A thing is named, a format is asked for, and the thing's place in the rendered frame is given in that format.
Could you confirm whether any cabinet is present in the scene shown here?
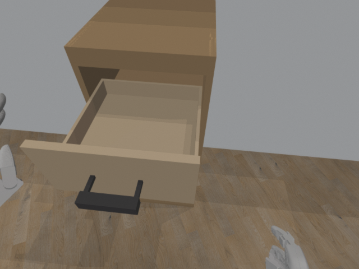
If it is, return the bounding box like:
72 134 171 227
64 0 217 207

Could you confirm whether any drawer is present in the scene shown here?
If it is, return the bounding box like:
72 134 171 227
20 78 202 204

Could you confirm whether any handle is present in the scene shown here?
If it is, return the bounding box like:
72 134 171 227
75 175 143 215

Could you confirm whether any right robot hand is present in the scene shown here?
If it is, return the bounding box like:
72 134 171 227
265 225 309 269

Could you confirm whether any left robot hand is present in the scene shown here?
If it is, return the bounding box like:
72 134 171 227
0 93 24 207

